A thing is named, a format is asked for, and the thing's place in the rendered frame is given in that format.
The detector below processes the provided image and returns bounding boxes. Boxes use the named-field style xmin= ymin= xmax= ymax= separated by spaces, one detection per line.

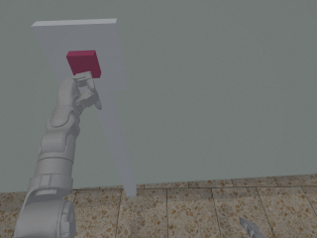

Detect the button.
xmin=66 ymin=50 xmax=101 ymax=78

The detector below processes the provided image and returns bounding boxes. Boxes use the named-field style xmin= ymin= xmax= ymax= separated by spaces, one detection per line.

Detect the robot left hand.
xmin=56 ymin=71 xmax=102 ymax=116

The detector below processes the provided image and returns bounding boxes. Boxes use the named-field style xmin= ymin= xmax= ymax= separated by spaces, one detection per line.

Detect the robot right hand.
xmin=239 ymin=217 xmax=266 ymax=238

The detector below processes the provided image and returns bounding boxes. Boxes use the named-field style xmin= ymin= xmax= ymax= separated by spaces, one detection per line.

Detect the robot left forearm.
xmin=14 ymin=105 xmax=80 ymax=238

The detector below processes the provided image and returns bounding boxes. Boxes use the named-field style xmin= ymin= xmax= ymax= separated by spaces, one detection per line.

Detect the panel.
xmin=31 ymin=18 xmax=137 ymax=197

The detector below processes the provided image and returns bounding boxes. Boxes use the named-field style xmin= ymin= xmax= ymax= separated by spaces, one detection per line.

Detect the left robot upper arm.
xmin=16 ymin=198 xmax=76 ymax=238

